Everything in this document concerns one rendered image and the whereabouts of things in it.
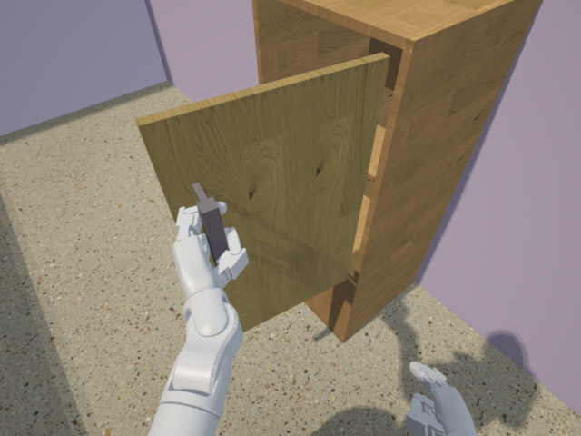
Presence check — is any handle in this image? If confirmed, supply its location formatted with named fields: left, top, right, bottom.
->
left=192, top=183, right=229, bottom=267

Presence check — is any robot left forearm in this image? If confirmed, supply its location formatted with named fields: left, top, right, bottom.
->
left=148, top=288, right=243, bottom=436

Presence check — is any left robot hand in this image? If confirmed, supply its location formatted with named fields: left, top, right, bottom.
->
left=172, top=202, right=249, bottom=300

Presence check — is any cupboard door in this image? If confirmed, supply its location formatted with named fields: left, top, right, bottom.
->
left=134, top=52, right=390, bottom=332

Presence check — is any right robot hand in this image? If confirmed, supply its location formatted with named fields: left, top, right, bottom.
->
left=406, top=362, right=477, bottom=436

